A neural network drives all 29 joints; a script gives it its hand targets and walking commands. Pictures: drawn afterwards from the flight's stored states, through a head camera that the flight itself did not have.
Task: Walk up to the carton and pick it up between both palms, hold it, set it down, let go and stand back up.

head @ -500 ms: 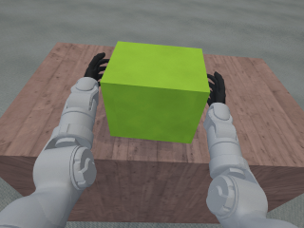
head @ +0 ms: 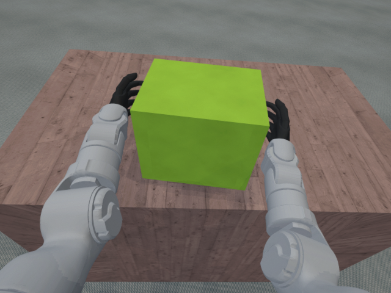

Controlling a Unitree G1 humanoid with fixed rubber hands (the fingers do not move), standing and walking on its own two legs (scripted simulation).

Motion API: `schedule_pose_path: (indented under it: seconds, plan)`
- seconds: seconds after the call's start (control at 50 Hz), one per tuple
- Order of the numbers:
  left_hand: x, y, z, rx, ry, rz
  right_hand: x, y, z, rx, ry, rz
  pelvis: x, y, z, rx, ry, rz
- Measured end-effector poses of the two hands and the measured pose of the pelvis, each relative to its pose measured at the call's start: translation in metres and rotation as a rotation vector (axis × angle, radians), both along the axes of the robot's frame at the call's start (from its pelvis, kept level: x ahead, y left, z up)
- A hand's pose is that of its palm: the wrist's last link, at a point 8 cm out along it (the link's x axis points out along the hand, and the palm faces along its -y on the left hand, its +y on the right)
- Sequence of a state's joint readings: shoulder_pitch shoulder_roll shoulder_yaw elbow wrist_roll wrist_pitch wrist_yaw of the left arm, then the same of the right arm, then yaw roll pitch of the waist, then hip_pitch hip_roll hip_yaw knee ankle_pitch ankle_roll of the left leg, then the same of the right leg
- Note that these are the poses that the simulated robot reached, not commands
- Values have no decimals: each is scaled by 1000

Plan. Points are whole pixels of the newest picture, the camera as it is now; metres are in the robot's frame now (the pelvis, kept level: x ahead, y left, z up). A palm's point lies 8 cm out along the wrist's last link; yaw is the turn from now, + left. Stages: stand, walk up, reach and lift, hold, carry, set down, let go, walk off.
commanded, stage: set down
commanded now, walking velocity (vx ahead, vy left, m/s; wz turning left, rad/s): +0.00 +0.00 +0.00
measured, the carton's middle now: (200, 125) +0.46 -0.05 +0.09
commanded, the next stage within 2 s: none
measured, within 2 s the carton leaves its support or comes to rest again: rests again in 0.60 s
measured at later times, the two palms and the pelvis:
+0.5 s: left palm (126, 115) +0.46 +0.11 +0.13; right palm (280, 148) +0.37 -0.21 +0.10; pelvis -0.01 -0.01 +0.00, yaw -1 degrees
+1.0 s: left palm (125, 118) +0.46 +0.11 +0.12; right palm (277, 149) +0.37 -0.21 +0.10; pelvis -0.01 -0.01 +0.00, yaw +0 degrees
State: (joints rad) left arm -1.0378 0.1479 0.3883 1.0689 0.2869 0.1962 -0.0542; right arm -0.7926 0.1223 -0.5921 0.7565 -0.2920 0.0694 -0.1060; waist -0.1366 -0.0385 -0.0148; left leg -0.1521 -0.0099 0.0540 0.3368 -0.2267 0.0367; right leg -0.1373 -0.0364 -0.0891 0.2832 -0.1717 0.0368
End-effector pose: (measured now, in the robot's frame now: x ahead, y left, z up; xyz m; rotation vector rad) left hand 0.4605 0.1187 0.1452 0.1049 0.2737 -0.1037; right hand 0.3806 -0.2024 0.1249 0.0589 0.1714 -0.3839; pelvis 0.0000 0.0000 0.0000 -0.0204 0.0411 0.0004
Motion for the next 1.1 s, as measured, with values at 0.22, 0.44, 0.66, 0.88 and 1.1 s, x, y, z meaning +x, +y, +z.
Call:
schedule_pose_path:
  seconds: [0.22,0.44,0.66,0.88,1.1]
  plan:
    - [1,-7,-4,-7,17,-22,-3,-7,-4,7,20,-10,-4,-2,0,3,15,-11]
    - [-3,-12,-13,-17,31,-18,-9,-11,-18,14,38,-12,-9,-6,0,9,27,-14]
    - [-3,-7,-21,-30,23,-13,-9,-6,-24,-5,46,-13,-9,-9,0,12,50,-3]
    - [0,-6,-25,-41,9,-20,-8,-5,-25,-12,42,-19,-6,-7,-1,7,61,-7]
    - [-1,-5,-27,-67,9,-21,-8,-6,-26,-14,35,-12,-8,-5,-1,8,39,-10]
